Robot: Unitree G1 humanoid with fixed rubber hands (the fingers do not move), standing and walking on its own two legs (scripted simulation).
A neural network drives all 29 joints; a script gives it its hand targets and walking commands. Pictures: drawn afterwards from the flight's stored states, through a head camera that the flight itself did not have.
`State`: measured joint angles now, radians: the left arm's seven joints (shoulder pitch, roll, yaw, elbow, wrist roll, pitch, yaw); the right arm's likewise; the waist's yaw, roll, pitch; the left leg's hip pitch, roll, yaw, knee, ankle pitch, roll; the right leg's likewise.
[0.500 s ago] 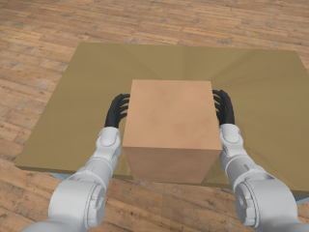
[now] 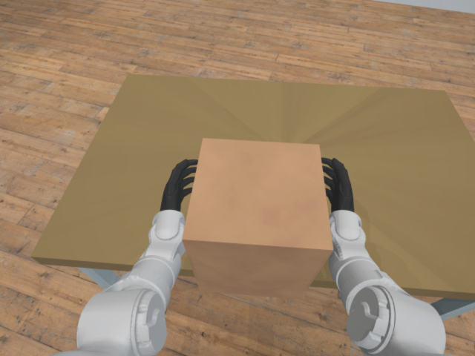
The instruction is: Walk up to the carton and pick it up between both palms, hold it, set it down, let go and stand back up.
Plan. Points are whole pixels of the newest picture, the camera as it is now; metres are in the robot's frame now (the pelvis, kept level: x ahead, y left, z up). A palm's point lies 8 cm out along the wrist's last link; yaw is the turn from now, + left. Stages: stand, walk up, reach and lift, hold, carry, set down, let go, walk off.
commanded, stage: reach and lift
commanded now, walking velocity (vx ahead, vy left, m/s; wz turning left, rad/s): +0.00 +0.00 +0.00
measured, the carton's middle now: (254, 223) +0.38 -0.01 -0.03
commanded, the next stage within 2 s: none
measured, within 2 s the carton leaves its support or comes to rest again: leaves its support in 1.42 s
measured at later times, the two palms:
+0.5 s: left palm (172, 201) +0.39 +0.14 +0.02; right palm (338, 201) +0.39 -0.16 +0.03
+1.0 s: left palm (172, 202) +0.39 +0.14 +0.02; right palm (338, 202) +0.39 -0.16 +0.03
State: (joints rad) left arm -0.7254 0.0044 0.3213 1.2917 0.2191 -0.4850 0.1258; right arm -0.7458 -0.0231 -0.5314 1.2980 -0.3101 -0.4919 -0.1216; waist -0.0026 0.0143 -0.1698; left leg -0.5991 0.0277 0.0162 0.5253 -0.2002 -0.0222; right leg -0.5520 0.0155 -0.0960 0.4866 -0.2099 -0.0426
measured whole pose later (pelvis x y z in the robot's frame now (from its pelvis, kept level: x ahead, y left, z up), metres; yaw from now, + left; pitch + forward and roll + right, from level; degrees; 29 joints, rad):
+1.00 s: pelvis +0.01 +0.00 +0.00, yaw +0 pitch +15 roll -1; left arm -0.69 -0.02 0.32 1.22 0.24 -0.44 0.13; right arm -0.73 -0.02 -0.57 1.28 -0.32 -0.48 -0.09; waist 0.00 0.01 -0.16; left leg -0.58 0.03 0.02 0.52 -0.21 -0.02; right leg -0.52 0.02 -0.10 0.46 -0.21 -0.04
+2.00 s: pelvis +0.00 +0.02 +0.01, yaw +0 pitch +3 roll -3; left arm -0.62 -0.04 0.24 0.88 0.21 0.00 0.11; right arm -0.67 -0.01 -0.36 1.02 -0.17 -0.11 -0.11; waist -0.02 0.03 -0.15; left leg -0.34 0.03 0.01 0.49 -0.21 0.00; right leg -0.24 0.02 -0.10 0.35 -0.16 -0.01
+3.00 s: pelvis +0.00 +0.02 +0.01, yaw +1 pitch -4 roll -3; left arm -0.63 -0.05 0.24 0.45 0.21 0.47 0.04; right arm -0.65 -0.01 -0.24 0.76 -0.01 0.18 -0.14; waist -0.03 -0.01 -0.07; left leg -0.18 0.02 0.01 0.46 -0.21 0.02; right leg -0.07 0.02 -0.10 0.29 -0.15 -0.01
